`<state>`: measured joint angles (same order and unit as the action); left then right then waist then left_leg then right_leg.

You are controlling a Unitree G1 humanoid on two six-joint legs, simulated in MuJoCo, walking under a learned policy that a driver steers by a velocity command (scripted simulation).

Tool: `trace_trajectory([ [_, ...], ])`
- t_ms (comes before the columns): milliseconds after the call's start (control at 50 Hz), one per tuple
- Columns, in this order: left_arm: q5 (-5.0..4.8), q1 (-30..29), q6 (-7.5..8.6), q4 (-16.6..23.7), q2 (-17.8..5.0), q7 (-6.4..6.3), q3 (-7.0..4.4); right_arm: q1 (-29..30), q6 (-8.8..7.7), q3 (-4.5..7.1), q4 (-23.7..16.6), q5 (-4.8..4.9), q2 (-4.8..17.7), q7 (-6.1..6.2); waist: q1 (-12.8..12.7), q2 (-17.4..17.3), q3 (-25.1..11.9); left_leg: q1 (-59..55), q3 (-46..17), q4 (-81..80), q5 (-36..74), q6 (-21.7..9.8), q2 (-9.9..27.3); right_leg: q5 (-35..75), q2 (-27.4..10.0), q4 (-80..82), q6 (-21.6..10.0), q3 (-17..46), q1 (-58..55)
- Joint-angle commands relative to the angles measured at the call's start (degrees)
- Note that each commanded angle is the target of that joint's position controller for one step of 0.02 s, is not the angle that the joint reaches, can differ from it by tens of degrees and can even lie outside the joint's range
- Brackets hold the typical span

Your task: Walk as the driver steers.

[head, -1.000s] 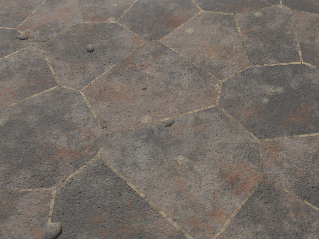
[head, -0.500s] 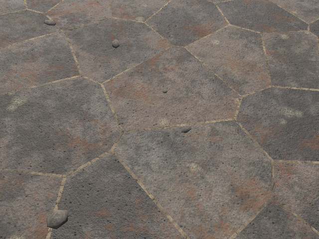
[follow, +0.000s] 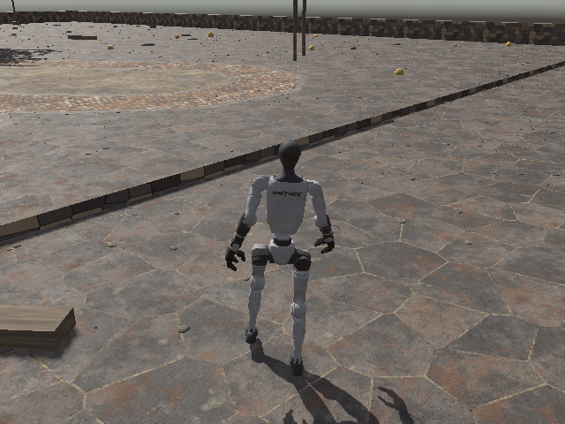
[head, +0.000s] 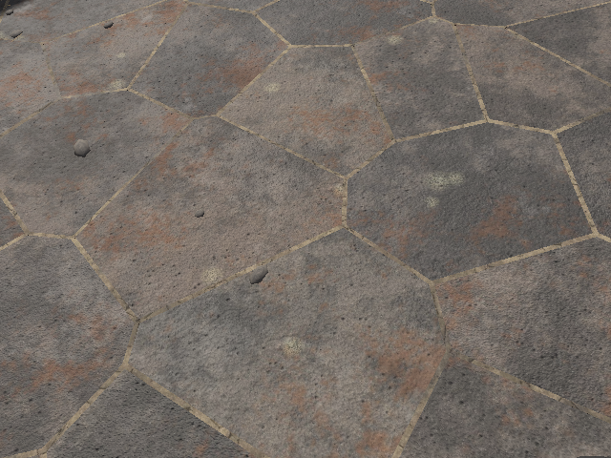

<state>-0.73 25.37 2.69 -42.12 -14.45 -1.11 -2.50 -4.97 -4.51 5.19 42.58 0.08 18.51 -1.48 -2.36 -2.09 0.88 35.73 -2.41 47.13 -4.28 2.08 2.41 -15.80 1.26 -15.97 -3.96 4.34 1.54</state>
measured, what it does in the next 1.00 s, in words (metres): walks ahead, turning left: left foot, then right foot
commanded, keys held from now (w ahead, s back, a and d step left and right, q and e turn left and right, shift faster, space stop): w+e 0.08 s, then w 0.02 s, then w+q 0.90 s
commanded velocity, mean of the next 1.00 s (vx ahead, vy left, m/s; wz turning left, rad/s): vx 0.48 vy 0.00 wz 0.22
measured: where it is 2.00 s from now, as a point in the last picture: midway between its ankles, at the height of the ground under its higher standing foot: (263, 266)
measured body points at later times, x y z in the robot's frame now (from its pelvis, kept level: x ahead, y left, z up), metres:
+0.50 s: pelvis +0.29 +0.04 +0.00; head +0.32 +0.04 +0.44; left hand +0.48 +0.28 -0.09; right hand +0.32 -0.24 -0.13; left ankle +0.28 +0.13 -0.75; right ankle +0.38 -0.13 -0.69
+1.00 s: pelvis +0.56 +0.00 -0.01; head +0.59 +0.01 +0.44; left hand +0.51 +0.29 -0.12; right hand +0.82 -0.19 -0.09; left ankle +0.63 +0.19 -0.68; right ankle +0.54 -0.12 -0.75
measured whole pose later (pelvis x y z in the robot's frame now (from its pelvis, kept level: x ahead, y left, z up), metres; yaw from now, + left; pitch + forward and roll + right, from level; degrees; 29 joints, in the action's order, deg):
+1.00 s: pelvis +0.56 +0.00 -0.01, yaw +18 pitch +1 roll -2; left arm 0.3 19.8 5.4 -44.3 -16.2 -0.1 -4.1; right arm -8.7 -1.1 4.0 38.0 1.3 18.4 -1.3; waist -4.2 -2.8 2.2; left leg 39.0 -3.1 52.7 -7.2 0.9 4.8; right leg -13.1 0.8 -15.6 -1.1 -7.8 3.4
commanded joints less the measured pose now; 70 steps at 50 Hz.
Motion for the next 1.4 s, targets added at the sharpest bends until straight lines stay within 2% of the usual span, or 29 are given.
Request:
trace_trajectory([
  [20, -0.12, 0.5, 0.66, 3.1, -11.2, -0.89, -3.22, 11.3, -1.44, -0.36, -6.2, 0.36, 1.5, -0.47, -1.7, 8.7, 4.0, 3.8, 1.5, -9.7, 6.9, 1.4, -2.2, 11.7, -10.0, 6.4, -7.0, 9.0, 1.7],
  [160, -0.56, 1.7, 0.03, 0.9, -11.7, -1.15, -3.73, 12.3, -2.86, -0.59, -6.9, 0.97, 3.0, -2.2, -1.7, 11.1, 4.7, -2.5, 2.0, -18.6, 6.8, -1.8, -2.2, 19.0, -14.1, 2.6, -5.7, 10.3, -2.7],
  [220, 0.07, 0.4, -0.53, 0.9, -11.5, -0.88, -3.48, -0.4, -2.42, 1.41, -3.8, 0.72, 7.3, -1.1, 5.1, 12.3, -5.0, -20.1, 7.0, -19.5, 1.8, -7.2, -6.3, 50.8, -10.7, -15.3, -2.8, 5.0, -5.1],
  [240, 0.79, 0.5, -0.64, 1.4, -9.9, -0.92, -2.64, -10.8, -2.13, 1.69, -2.1, 0.18, 8.8, -0.75, 9.5, 10.0, -13.1, -38.2, -0.1, -16.1, 1.6, -11.0, 0.0, 43.3, -9.1, -29.6, -1.3, 4.6, 5.0],
  [260, 0.75, 8.2, 0.03, 2.4, -3.2, -0.48, -0.84, -18.7, -1.95, 3.0, -0.1, -0.51, 14.5, -0.87, 6.2, -9.3, -23.5, -59.9, -31.2, -19.2, -10.0, -22.3, 16.0, 6.6, 1.5, -55.2, 3.6, 2.4, 27.3],
  [280, -0.11, 6.6, 1.31, 2.2, -6.1, -0.22, -0.76, -18.9, -2.25, 1.71, 1.2, 1.04, 9.7, -1.7, 7.1, -13.3, -24.2, -61.1, -47.9, -31.2, -19.1, -23.6, 17.8, -14.9, 3.6, -61.9, 3.7, 6.5, 35.6],
  [300, -1.59, -1.5, 2.15, 4.0, -10.1, 0.19, -1.81, -13.6, -2.04, 0.96, 0.6, 1.66, 7.1, -1.39, 7.3, -8.6, -12.5, -52.7, -39.0, -31.7, -21.0, -20.6, 16.1, -11.7, -0.5, -64.2, 3.0, 5.5, 41.0],
  [340, -0.07, -10.2, 3.87, 5.9, -9.9, 0.49, -1.51, -8.2, -1.18, 0.15, -0.8, 0.59, 5.1, -0.68, 5.2, 1.6, -3.4, -35.8, -26.1, -33.3, -10.3, -17.8, 11.2, -4.7, -4.9, -56.7, 2.2, 2.7, 38.4],
  [360, 0.7, -10.2, 4.0, 6.1, -9.6, 0.56, -1.74, -7.4, -1.17, -0.28, -1.3, -0.09, 4.3, -0.42, 3.4, 0.9, -2.3, -31.4, -23.0, -34.6, -6.0, -17.4, 9.1, -2.5, -6.4, -53.0, 2.3, 2.7, 35.5],
  [440, 1.76, -10.5, 3.26, 7.3, -6.2, 0.69, -0.67, -8.1, -1.03, -0.16, -1.0, 0.98, 5.0, 0.82, 1.3, -2.2, -0.4, -22.6, -16.5, -37.9, 1.2, -18.9, 6.6, -1.2, -6.9, -40.4, 5.4, -0.1, 32.3],
  [520, 1.46, -20.4, 3.81, 9.9, -4.3, 1.06, 0.47, -11.2, -0.34, 0.71, -0.4, 1.63, 7.5, 1.76, 4.8, -1.7, 1.2, -17.2, -11.7, -37.0, 0.8, -15.6, 3.0, 14.9, -3.7, -22.4, 7.4, -1.7, 26.1],
  [620, 0.09, -24.0, 4.42, 11.3, -7.4, 1.6, -0.9, -15.8, 1.03, 0.84, 0.4, 2.17, 7.7, 2.26, 5.3, -2.8, -0.3, -23.2, -18.1, -30.4, -5.0, -12.5, 5.5, 16.4, -1.9, -13.4, 6.9, 0.8, 20.7],
  [680, 0.35, -14.3, 4.94, 9.5, -10.4, 1.14, -2.89, -15.1, 1.47, 0.04, -0.6, 1.3, 4.9, 2.06, -0.6, -2.9, -4.9, -21.6, -17.5, -17.3, -2.4, -8.9, 1.9, 10.8, -3.8, -9.6, 2.6, 0.6, 5.6],
  [700, 1.21, -5.3, 4.82, 8.8, -13.9, 0.63, -3.85, -15.5, 1.28, -1.44, -2.0, 0.02, 0.7, 1.77, -4.0, 4.2, -13.5, -15.2, -12.5, -0.3, -11.0, -6.7, -1.9, 5.9, -14.4, -9.9, -1.2, 10.6, -8.0],
  [720, 1.89, -2.1, 3.84, 6.9, -18.1, 1.11, -4.83, -22.9, 0.58, -2.44, -4.1, 1.93, -2.2, 1.7, -0.3, 23.4, -19.3, 2.8, -5.7, 17.4, -30.3, -4.0, -7.7, -7.6, -26.0, -3.3, -9.9, 37.2, -21.2],
  [740, 1.33, -3.4, 3.68, 7.3, -12.5, 1.49, -3.83, -21.7, 0.79, -1.24, -2.7, 3.0, 3.9, 2.04, -1.3, 16.7, -14.7, 9.4, -7.3, 25.4, -27.5, -3.3, -3.4, -17.4, -25.7, -0.7, -9.6, 40.7, -18.0],
  [760, 1.01, -5.7, 3.58, 7.6, -9.2, 1.33, -2.91, -16.1, 1.18, -0.43, -3.4, 2.62, 6.6, 2.05, -2.4, 10.9, -8.1, 10.7, -6.5, 27.4, -21.8, -3.1, -1.5, -13.4, -23.1, -0.5, -7.6, 30.9, -12.2],
  [780, 1.34, -8.4, 3.47, 7.5, -8.0, 1.37, -2.38, -13.4, 1.49, -0.36, -3.8, 1.86, 6.1, 2.1, -1.5, 7.1, -4.9, 8.7, -5.4, 26.5, -17.5, -2.6, 0.3, -4.3, -20.4, -0.1, -6.5, 23.0, -6.3],
  [840, 1.63, -11.5, 3.73, 6.1, -6.2, 1.26, -2.0, -11.3, 2.43, -0.3, -5.2, 1.76, 3.4, 1.25, 1.1, 9.1, -0.6, 4.2, -4.2, 21.0, -12.6, -2.0, 3.2, 8.1, -15.8, 4.0, -5.6, 10.0, 2.8],
  [1000, 0.8, -10.5, 3.62, 2.0, -10.8, 0.63, -3.67, -1.4, 2.6, -1.75, -8.6, 1.14, 0.1, -0.74, -0.5, 5.4, 2.0, 3.7, -0.5, -0.5, 3.3, -1.4, 3.4, 19.7, -15.5, 7.3, -5.8, -5.9, 2.0],
  [1100, -0.56, -7.3, 2.38, -0.6, -13.3, 0.48, -4.48, 5.7, 2.43, -1.7, -11.7, 1.35, 1.0, -2.15, -1.8, 5.2, 3.9, 1.3, 3.5, -9.6, 1.7, -4.5, 1.7, 25.0, -17.2, 4.9, -3.7, -11.0, -3.5],
  [1140, -0.99, -7.4, 1.64, -0.8, -14.9, 0.24, -4.98, 4.3, 2.73, -0.81, -12.2, 1.06, 2.7, -2.32, 0.2, 6.7, 1.6, -3.9, 6.5, -10.8, -4.0, -6.8, -1.4, 42.2, -17.3, -1.5, -2.5, -13.4, -5.9],
  [1180, -1.52, -7.2, 0.89, -1.1, -15.2, -0.05, -4.79, -7.6, 3.16, 1.45, -9.6, 0.95, 6.2, -1.72, 7.5, 6.2, -5.6, -22.8, 8.2, -15.0, -3.6, -10.4, -6.0, 53.6, -15.6, -18.5, -0.8, -15.8, -1.6],
  [1200, -0.5, -5.9, 1.2, -1.0, -12.8, -0.14, -3.53, -17.5, 3.57, 2.98, -7.0, 1.1, 9.1, -0.57, 12.0, 2.7, -10.6, -40.8, 1.3, -15.8, -1.4, -12.8, -2.8, 40.3, -13.7, -32.9, 1.1, -15.8, 11.1],
  [1220, 1.77, 1.4, 2.19, 1.5, -4.0, 1.01, -0.4, -17.4, 3.09, 3.47, -6.6, 1.15, 15.8, 0.19, 4.9, -13.3, -17.0, -60.7, -30.0, -18.6, -7.5, -22.7, 15.1, -15.4, -4.0, -55.0, 4.6, -13.1, 36.1],
  [1240, -0.43, -2.6, 3.72, 0.5, -8.8, 1.59, -1.05, -20.0, 2.51, 2.17, -7.9, 0.95, 11.4, 0.14, 9.6, -6.6, -25.4, -60.9, -43.6, -27.5, -15.5, -25.2, 20.2, -19.3, -2.2, -62.8, 4.2, -0.5, 40.0],
  [1260, -2.85, -9.7, 4.14, 2.4, -12.3, 1.72, -2.18, -17.5, 1.73, 1.27, -6.8, 0.34, 8.9, -0.21, 10.6, -3.3, -15.8, -54.1, -33.5, -28.9, -11.8, -21.8, 18.2, -14.4, -4.6, -63.5, 3.4, -0.1, 44.2],
  [1300, -1.19, -12.1, 4.04, 2.3, -11.0, 1.0, -1.86, -10.3, 0.89, 0.06, -6.1, 0.21, 5.2, -0.18, 5.9, -0.1, -6.2, -37.8, -19.2, -30.3, -1.4, -17.8, 13.7, -5.4, -9.2, -55.5, 3.2, -0.7, 40.4],
  [1400, -0.94, -7.8, 0.46, 0.1, -7.6, 0.87, -1.71, -7.4, -1.75, -0.16, -3.6, -0.87, 3.7, -0.11, 1.5, -0.5, -1.4, -25.8, -4.6, -38.1, 8.8, -16.2, 10.6, 4.3, -10.1, -48.4, 5.2, 1.5, 34.2],
])
Keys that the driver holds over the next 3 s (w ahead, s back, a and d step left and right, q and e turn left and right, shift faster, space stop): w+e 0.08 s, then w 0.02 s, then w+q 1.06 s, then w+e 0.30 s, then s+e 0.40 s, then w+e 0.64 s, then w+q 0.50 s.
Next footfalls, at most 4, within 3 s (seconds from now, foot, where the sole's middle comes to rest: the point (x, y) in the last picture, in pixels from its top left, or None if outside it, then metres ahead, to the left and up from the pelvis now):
0.24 left None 0.32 0.12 -0.79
0.70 right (411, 416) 0.58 -0.11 -0.79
1.20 left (268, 340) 0.77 0.23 -0.79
1.68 right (304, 236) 1.10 0.15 -0.79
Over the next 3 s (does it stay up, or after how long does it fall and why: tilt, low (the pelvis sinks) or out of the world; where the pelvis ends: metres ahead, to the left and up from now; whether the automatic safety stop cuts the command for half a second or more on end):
stays up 1.29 0.10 -0.01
